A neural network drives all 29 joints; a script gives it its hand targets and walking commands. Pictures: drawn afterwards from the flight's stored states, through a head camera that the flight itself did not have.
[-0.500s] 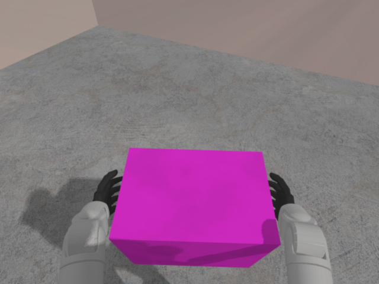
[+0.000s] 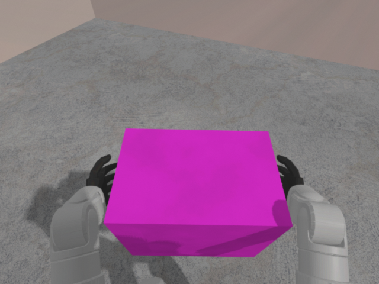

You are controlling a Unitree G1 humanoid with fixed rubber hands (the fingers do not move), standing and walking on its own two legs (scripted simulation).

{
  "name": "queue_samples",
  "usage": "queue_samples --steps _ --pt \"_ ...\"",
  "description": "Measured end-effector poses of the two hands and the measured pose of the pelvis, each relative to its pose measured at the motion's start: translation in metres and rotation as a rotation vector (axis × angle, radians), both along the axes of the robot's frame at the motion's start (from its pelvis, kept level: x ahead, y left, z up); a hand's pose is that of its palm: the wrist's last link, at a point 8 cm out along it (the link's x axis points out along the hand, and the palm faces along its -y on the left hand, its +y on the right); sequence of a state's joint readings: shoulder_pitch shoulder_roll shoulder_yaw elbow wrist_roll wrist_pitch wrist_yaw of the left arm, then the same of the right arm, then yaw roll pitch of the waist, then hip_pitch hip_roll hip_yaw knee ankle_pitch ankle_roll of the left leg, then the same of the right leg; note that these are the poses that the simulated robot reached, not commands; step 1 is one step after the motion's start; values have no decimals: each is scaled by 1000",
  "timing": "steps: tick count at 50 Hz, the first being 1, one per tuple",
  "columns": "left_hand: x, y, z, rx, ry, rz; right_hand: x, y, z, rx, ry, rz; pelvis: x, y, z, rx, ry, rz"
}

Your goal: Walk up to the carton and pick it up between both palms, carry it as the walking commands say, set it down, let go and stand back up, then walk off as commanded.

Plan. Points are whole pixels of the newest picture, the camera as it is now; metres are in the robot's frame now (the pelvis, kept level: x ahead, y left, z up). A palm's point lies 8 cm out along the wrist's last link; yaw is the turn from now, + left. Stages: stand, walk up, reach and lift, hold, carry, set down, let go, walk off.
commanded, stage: carry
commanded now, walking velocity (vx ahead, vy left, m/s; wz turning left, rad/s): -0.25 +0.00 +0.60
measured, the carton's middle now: (195, 198) +0.29 -0.01 +0.02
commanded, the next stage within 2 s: none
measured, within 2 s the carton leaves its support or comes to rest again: neither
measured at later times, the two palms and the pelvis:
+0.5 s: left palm out of the picture +0.01 +0.29 +0.09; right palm (241, 267) +0.13 -0.07 +0.09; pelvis -0.17 +0.02 +0.02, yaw +15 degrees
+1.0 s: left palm out of the picture -0.21 +0.18 +0.12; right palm out of the picture -0.02 -0.15 +0.09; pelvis -0.34 -0.08 +0.03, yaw +30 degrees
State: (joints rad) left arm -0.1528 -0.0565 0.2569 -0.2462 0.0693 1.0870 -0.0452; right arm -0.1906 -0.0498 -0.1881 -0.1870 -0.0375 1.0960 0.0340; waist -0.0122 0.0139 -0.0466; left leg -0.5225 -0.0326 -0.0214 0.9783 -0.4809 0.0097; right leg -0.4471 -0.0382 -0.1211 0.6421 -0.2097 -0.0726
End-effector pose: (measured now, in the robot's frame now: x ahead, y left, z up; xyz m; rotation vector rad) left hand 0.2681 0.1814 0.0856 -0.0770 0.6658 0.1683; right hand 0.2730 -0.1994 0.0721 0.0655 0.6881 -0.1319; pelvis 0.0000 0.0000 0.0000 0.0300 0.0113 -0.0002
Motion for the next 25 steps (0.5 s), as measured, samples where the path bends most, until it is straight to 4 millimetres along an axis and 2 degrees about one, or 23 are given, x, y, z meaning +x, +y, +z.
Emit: queue_samples --steps 3,7,11,15,18,21,25 --pt "-28 0 -2 -19 28 38 -17 0 2 19 29 7 -18 -2 4 15 5 40" --pt "-64 11 4 -13 15 91 -34 13 4 57 19 35 -45 0 4 21 9 79" --pt "-103 33 6 -23 -1 150 -54 37 5 62 6 85 -73 7 2 15 19 118" --pt "-150 60 -10 -59 7 198 -83 66 3 19 14 137 -105 18 -5 9 16 171" --pt "-193 78 -19 -74 62 235 -111 87 -1 12 71 164 -125 25 1 -13 2 194" --pt "-227 94 -9 -80 74 285 -131 107 3 22 88 199 -143 27 11 -69 5 237" --pt "-254 106 3 -80 9 329 -139 125 22 5 22 261 -170 24 15 -93 37 272"
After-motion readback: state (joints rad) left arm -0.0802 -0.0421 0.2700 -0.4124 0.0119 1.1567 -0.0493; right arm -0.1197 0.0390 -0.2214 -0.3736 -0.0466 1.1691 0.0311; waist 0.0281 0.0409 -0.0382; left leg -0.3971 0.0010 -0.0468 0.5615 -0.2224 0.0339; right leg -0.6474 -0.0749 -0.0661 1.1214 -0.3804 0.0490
